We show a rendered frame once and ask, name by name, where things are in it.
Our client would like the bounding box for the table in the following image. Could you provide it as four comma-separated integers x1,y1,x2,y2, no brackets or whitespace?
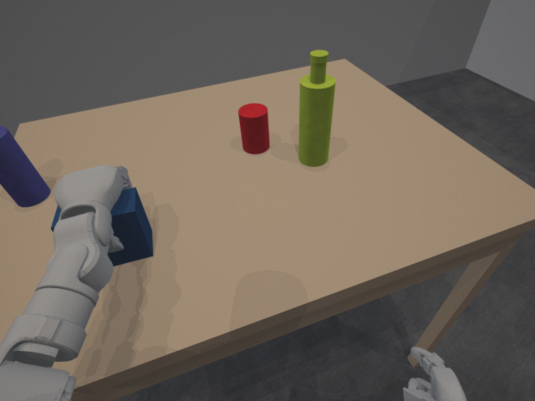
0,58,535,401

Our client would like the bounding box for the left robot forearm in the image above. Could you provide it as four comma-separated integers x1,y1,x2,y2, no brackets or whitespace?
0,200,114,368

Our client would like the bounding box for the left robot upper arm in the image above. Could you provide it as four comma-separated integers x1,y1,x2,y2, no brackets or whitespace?
0,360,76,401

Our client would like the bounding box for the left robot hand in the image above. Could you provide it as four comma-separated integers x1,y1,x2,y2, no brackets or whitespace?
54,165,132,253

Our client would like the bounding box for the right robot hand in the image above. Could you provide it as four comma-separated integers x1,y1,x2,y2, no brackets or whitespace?
403,347,466,401

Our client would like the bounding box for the sponge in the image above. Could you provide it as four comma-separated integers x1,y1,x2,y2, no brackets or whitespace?
51,187,153,266

